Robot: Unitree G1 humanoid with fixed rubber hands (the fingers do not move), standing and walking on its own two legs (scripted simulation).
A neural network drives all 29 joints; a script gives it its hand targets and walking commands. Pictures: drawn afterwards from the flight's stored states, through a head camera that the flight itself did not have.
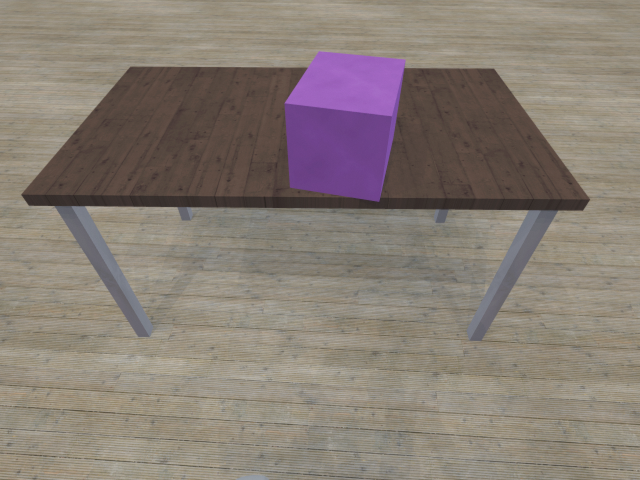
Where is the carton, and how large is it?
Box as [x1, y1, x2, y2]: [285, 51, 405, 201]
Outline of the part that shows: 319,51 285,102 290,187 378,201 393,136 405,60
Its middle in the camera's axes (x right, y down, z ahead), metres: +0.07 -0.26 +0.87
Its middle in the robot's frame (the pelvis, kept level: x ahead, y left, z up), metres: +0.84 -0.05 +0.03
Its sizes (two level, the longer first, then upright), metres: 0.264 0.200 0.198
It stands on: a table, 0.65 m high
